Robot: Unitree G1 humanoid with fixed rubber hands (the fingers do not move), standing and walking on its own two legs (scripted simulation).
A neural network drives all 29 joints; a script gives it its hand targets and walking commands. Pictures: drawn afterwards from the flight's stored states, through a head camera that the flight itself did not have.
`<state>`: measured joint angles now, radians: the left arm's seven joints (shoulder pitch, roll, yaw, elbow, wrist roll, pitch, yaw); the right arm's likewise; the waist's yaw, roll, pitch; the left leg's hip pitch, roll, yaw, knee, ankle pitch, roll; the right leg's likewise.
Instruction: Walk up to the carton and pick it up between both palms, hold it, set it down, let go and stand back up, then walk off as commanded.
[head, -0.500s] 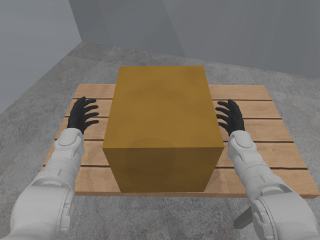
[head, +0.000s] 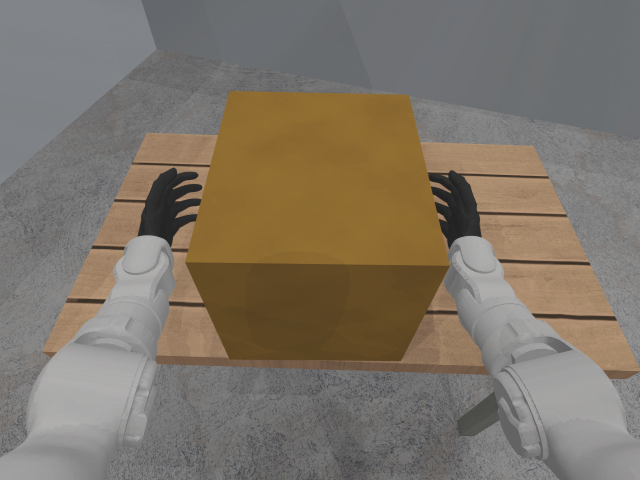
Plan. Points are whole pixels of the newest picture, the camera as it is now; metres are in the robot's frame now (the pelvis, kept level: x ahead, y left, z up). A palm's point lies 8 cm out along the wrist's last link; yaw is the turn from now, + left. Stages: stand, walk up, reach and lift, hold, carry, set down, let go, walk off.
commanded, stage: reach and lift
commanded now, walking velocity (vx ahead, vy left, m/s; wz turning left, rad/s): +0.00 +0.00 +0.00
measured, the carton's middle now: (317, 229) +0.47 +0.01 +0.03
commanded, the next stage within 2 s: none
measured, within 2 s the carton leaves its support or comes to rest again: leaves its support in 1.56 s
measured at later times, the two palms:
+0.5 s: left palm (177, 230) +0.44 +0.19 +0.07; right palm (444, 239) +0.42 -0.16 +0.07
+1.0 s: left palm (172, 235) +0.43 +0.19 +0.07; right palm (443, 247) +0.40 -0.15 +0.07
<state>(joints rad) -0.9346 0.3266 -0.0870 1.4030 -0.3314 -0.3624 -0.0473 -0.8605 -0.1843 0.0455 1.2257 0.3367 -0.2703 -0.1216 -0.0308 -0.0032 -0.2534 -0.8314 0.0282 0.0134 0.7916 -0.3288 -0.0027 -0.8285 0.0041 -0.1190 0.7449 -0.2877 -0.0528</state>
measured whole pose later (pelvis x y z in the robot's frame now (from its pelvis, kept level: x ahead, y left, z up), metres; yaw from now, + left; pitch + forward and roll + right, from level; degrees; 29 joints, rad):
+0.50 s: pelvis +0.00 +0.00 +0.01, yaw +0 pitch +20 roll -1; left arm -0.95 0.26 0.09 1.40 -0.13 -0.37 -0.01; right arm -0.85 -0.05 -0.20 1.22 0.10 -0.28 -0.17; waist -0.05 -0.03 -0.22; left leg -0.78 0.03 0.01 0.73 -0.30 0.00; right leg -0.77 0.01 -0.12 0.67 -0.26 -0.05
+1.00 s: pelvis +0.02 +0.02 +0.03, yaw +0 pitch +13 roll -2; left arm -0.82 0.17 0.29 1.41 0.10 -0.51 -0.01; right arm -0.68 0.03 -0.50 1.10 -0.29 -0.39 -0.08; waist -0.05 0.01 -0.12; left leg -0.50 0.01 0.02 0.55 -0.27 0.02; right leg -0.48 0.00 -0.11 0.46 -0.20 -0.02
